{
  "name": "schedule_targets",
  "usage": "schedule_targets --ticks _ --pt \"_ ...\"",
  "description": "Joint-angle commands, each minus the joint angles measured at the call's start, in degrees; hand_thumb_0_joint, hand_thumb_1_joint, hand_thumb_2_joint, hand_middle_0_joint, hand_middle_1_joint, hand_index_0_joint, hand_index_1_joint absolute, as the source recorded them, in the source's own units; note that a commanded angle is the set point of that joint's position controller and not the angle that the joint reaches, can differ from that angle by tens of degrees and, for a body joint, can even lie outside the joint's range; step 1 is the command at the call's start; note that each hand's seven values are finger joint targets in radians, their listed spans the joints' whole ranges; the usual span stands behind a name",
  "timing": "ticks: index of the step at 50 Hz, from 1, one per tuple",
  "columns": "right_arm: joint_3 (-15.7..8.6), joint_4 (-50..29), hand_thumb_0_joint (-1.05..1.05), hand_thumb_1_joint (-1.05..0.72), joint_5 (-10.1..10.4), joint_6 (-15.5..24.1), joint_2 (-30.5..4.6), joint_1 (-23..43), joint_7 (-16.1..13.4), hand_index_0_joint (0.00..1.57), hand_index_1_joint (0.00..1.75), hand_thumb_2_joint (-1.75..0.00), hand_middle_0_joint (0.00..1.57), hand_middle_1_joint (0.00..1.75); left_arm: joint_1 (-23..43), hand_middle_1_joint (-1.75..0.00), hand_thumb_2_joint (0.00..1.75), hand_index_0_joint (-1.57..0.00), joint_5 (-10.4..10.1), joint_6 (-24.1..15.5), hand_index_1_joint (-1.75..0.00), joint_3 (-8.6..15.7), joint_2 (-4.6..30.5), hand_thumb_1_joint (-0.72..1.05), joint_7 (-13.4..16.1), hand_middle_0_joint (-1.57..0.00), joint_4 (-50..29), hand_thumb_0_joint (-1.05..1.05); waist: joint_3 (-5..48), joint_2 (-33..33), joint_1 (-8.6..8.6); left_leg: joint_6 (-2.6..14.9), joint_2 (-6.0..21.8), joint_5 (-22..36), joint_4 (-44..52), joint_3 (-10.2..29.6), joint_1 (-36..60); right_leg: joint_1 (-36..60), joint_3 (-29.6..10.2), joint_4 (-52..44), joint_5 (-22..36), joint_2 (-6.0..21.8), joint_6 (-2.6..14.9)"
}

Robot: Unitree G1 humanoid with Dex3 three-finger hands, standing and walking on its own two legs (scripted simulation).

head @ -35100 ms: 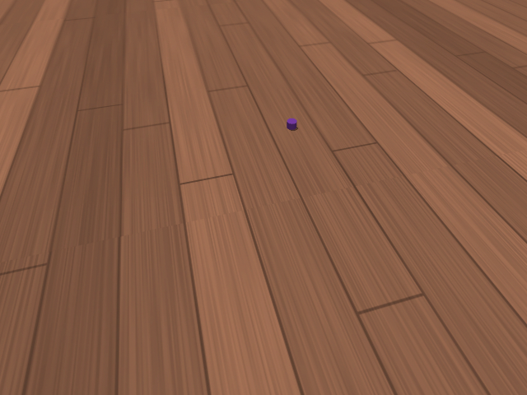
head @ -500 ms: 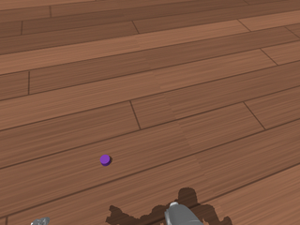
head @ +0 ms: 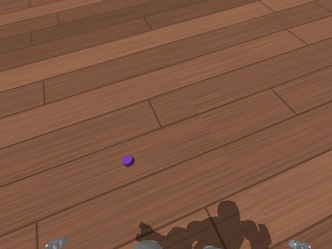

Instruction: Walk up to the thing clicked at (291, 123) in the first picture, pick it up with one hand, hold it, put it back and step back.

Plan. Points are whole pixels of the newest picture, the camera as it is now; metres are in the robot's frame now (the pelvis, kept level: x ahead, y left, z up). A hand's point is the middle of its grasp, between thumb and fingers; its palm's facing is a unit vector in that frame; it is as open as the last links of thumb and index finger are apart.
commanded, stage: step back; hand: left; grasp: from above
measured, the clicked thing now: (127, 160) +0.67 +0.32 -0.74
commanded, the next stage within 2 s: stand in 2.00 s
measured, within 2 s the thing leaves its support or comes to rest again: neither
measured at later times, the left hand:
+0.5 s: hand out of the picture -0.09 +0.26 -0.17, palm faces -0.05 -0.92 -0.40, open 7.4 cm
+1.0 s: hand out of the picture -0.24 +0.25 -0.16, palm faces +0.04 -0.94 -0.34, open 7.4 cm
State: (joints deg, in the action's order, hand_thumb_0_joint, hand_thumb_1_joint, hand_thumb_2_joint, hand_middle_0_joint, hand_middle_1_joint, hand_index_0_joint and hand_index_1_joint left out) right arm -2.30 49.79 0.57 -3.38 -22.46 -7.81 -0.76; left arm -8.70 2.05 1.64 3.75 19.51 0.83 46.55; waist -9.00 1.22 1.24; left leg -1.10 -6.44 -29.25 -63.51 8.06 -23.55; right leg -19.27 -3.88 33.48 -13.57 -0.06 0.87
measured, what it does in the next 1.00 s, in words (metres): walks backwards: left foot, then right foot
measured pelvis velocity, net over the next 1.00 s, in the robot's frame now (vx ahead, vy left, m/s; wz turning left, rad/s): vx -0.33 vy -0.01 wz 0.03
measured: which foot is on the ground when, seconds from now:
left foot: up 0.00-0.10, down 0.12-0.52, up 0.54-0.80, down 0.82-1.00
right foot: down 0.00-0.14, up 0.16-0.46, down 0.48-0.84, up 0.86-1.00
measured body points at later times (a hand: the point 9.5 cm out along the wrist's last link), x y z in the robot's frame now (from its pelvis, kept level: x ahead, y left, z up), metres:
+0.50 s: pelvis -0.18 -0.01 -0.02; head -0.11 -0.01 +0.43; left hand -0.09 +0.31 -0.14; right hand -0.04 -0.33 -0.12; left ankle -0.07 +0.13 -0.73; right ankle -0.22 -0.14 -0.74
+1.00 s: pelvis -0.33 -0.01 +0.00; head -0.29 +0.01 +0.45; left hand -0.24 +0.30 -0.13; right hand -0.24 -0.31 -0.11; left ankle -0.31 +0.09 -0.73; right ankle -0.33 -0.15 -0.67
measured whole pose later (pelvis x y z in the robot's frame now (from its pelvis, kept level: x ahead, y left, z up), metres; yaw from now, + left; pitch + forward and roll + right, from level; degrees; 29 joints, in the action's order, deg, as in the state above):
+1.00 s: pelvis -0.33 -0.01 +0.00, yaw +2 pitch -2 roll -1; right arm -1.5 51.7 -2.5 -1.3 -19.2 -11.4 -0.3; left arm -9.1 0.9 3.7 3.6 22.0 0.0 49.1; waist -7.1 -2.4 0.5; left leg 2.0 -1.1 -16.6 -34.1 0.8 -15.3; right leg -24.7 -5.6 59.6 -27.1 -3.4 1.2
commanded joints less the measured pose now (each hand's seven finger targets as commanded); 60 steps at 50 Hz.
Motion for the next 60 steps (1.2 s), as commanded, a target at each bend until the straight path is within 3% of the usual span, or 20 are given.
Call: schedule_targets --ticks 1,6,7,9,12,18,23,25,26,27,28,31,38,41,44,47,52,56,58,60 --pt "-2.5 -4.2 0.00 -0.90 -0.7 2.2 -9.0 -2.4 -1.4 0.20 0.30 -0.90 0.20 0.30 -1.0 -0.30 0.90 -0.20 0.3 -0.5 -0.30 4.2 13.6 0.90 1.7 -0.20 -6.0 0.00 13.7 -12.2 1.41 -0.67 3.8 -0.7 18.6 -3.1 -3.8 21.0 -9.0 -2.0 31.1 11.5 10.54" --pt "-4.8 -2.5 0.00 -0.90 -3.1 3.3 -11.9 -6.5 -1.1 0.20 0.30 -0.90 0.20 0.30 0.0 -0.30 0.90 -0.20 -0.9 1.6 -0.30 3.0 12.8 0.90 0.6 -0.20 -7.2 0.00 13.3 -4.3 -0.64 3.61 11.7 23.8 42.2 3.5 15.8 1.6 -5.1 8.3 9.0 4.9 3.04" --pt "-5.7 -3.4 0.00 -0.90 -3.7 3.1 -17.0 -4.1 -0.7 0.20 0.30 -0.90 0.20 0.30 -0.2 -0.30 0.90 -0.20 -1.2 1.5 -0.30 2.6 10.7 0.90 0.6 -0.20 -7.5 0.00 11.8 9.5 -0.35 9.07 23.6 29.1 45.2 19.1 17.8 -10.5 -0.4 18.5 -15.3 -4.4 0.61" --pt "-6.3 -4.6 0.00 -0.90 -3.0 3.5 -19.9 -0.4 -0.7 0.20 0.30 -0.90 0.20 0.30 5.1 -0.30 0.90 -0.20 -0.5 1.5 -0.30 4.4 14.7 0.90 1.7 -0.20 -7.0 0.00 7.0 11.6 -3.15 19.05 31.4 28.3 47.6 24.8 0.1 -4.1 -8.0 36.8 -22.7 -4.4 -0.43" --pt "-4.1 -5.8 0.00 -0.90 -3.3 3.8 -13.2 4.7 -1.1 0.20 0.30 -0.90 0.20 0.30 -1.1 -0.30 0.90 -0.20 -1.5 1.6 -0.30 4.4 13.8 0.90 0.6 -0.20 -4.0 0.00 6.8 5.9 1.98 12.40 19.6 36.2 41.3 5.7 6.3 -8.5 -8.5 42.1 -14.2 -6.8 0.03" --pt "-4.6 -5.6 0.00 -0.90 -2.4 3.3 -12.5 -2.7 -1.3 0.20 0.30 -0.90 0.20 0.30 -0.8 -0.30 0.90 -0.20 -0.6 0.6 -0.30 3.7 12.1 0.90 0.0 -0.20 -4.9 0.00 11.4 8.5 -2.75 14.91 20.0 39.0 36.3 5.0 21.9 -8.9 -4.0 23.3 -16.4 -3.6 -3.40" --pt "-4.8 -7.0 0.00 -0.90 -2.1 1.4 -15.0 1.1 -0.8 0.20 0.30 -0.90 0.20 0.30 -8.3 -0.30 0.90 -0.20 -0.5 -0.1 -0.30 3.5 11.8 0.90 -0.3 -0.20 -0.3 0.00 15.9 10.7 0.18 11.57 18.6 34.3 30.3 2.0 15.2 7.4 3.1 -8.3 -4.2 -1.5 -1.19" --pt "-4.0 -7.7 0.00 -0.90 -1.5 0.8 -12.6 1.6 -0.5 0.20 0.30 -0.90 0.20 0.30 -10.0 -0.30 0.90 -0.20 0.6 -0.5 -0.30 4.5 15.0 0.90 -0.3 -0.20 0.9 0.00 14.5 3.3 0.68 6.86 13.4 19.4 25.5 0.2 2.6 13.5 -4.5 -10.8 -0.4 1.9 1.57" --pt "-3.0 -8.7 0.00 -0.90 -1.2 1.0 -9.0 0.8 -0.6 0.20 0.30 -0.90 0.20 0.30 -8.7 -0.30 0.90 -0.20 1.0 -0.5 -0.30 6.0 20.0 0.90 -0.5 -0.20 -0.4 0.00 11.9 -11.7 0.63 2.67 3.2 1.8 15.9 -3.2 -10.0 13.6 -21.1 -13.6 -2.2 13.2 5.87" --pt "-4.0 -9.1 0.00 -0.90 -1.5 0.9 -10.6 3.6 -1.9 0.20 0.30 -0.90 0.20 0.30 -3.2 -0.30 0.90 -0.20 1.2 -0.2 -0.30 6.8 26.0 0.90 -0.4 -0.20 -3.0 0.00 8.6 -19.4 3.55 0.66 1.7 -7.4 2.5 -1.3 -5.1 -3.6 -30.6 -17.5 -1.8 23.9 15.69" --pt "-5.2 -7.8 0.00 -0.90 -1.2 1.0 -12.9 2.6 -2.0 0.20 0.30 -0.90 0.20 0.30 1.6 -0.30 0.90 -0.20 0.5 -0.4 -0.30 6.5 24.2 0.90 0.0 -0.20 -4.2 0.00 4.2 -17.6 0.94 0.86 4.5 -5.5 -3.7 2.2 -1.0 -12.7 -30.8 -19.2 -3.4 24.9 16.31" --pt "-3.6 -4.5 0.00 -0.90 -0.5 1.2 -10.6 -2.1 -1.2 0.20 0.30 -0.90 0.20 0.30 5.7 -0.30 0.90 -0.20 0.4 -0.8 -0.30 4.6 15.8 0.90 0.5 -0.20 -5.0 0.00 5.2 -7.9 -2.74 1.13 -1.3 2.5 -6.5 0.9 -2.8 -2.9 -7.7 -8.9 15.7 11.7 9.52" --pt "-2.5 -5.0 0.00 -0.90 -1.9 3.1 -8.3 -3.1 -1.5 0.20 0.30 -0.90 0.20 0.30 -1.6 -0.30 0.90 -0.20 0.8 0.5 -0.30 4.3 15.1 0.90 1.2 -0.20 -5.1 0.00 11.9 -14.1 1.50 0.29 4.6 0.8 24.6 -6.5 -1.4 16.9 -8.2 -1.6 21.5 13.1 9.57" --pt "-4.0 -2.1 0.00 -0.90 -2.6 3.7 -9.8 -7.8 -1.3 0.20 0.30 -0.90 0.20 0.30 -1.3 -0.30 0.90 -0.20 -0.4 1.3 -0.30 3.1 13.6 0.90 0.5 -0.20 -5.6 0.00 15.4 -8.2 0.32 2.94 7.2 20.4 45.0 -2.1 15.1 8.0 -5.7 7.3 14.0 9.4 5.07" --pt "-5.7 -4.6 0.00 -0.90 -3.2 3.6 -20.5 -2.0 -0.7 0.20 0.30 -0.90 0.20 0.30 1.9 -0.30 0.90 -0.20 -0.7 1.1 -0.30 2.9 13.9 0.90 1.6 -0.20 -4.6 0.00 11.0 12.2 -2.72 18.55 30.8 18.8 46.8 24.7 4.5 -4.8 -2.9 28.8 -23.4 -0.1 -0.46" --pt "-3.5 -4.6 0.00 -0.90 -3.7 4.3 -12.2 3.6 -1.0 0.20 0.30 -0.90 0.20 0.30 -0.4 -0.30 0.90 -0.20 -1.5 0.7 -0.30 3.1 13.7 0.90 0.3 -0.20 -1.7 0.00 7.2 5.8 1.42 11.99 18.8 25.9 43.1 5.5 3.6 -2.4 -5.6 32.3 -14.0 -2.9 0.60" --pt "-4.3 -2.8 0.00 -0.90 -3.5 4.3 -12.0 -0.9 0.1 0.20 0.30 -0.90 0.20 0.30 0.5 -0.30 0.90 -0.20 -0.5 -1.4 -0.30 2.3 12.6 0.90 -1.3 -0.20 -0.5 0.00 7.7 7.9 -2.95 11.08 16.4 0.8 44.0 6.2 12.9 -1.9 1.8 6.5 -16.1 -0.5 -1.25" --pt "-4.2 -2.6 0.00 -0.90 -3.0 3.0 -11.4 -1.3 0.9 0.20 0.30 -0.90 0.20 0.30 -7.6 -0.30 0.90 -0.20 0.2 -4.0 -0.30 2.8 12.3 0.90 -0.2 -0.20 5.1 0.00 10.6 5.9 0.78 8.77 15.2 8.9 33.4 1.1 7.6 15.7 2.2 -18.2 -5.0 -0.5 1.57" --pt "-2.2 -4.7 0.00 -0.90 -2.2 3.6 -5.5 0.9 1.2 0.20 0.30 -0.90 0.20 0.30 -8.4 -0.30 0.90 -0.20 1.1 -5.1 -0.30 4.2 17.6 0.90 0.4 -0.20 5.3 0.00 9.2 -9.4 2.03 1.90 4.8 1.6 19.7 -5.8 -12.4 24.4 -23.5 -19.0 -9.8 13.5 6.77" --pt "-4.0 -3.0 0.00 -0.90 -2.4 4.1 -10.6 0.6 0.7 0.20 0.30 -0.90 0.20 0.30 1.4 -0.30 0.90 -0.20 0.8 -5.0 -0.30 4.4 20.8 0.90 0.3 -0.20 2.5 0.00 2.4 -8.0 -0.24 1.35 10.1 0.4 14.7 -0.4 -0.1 1.1 -27.0 -18.8 -19.2 22.3 13.69"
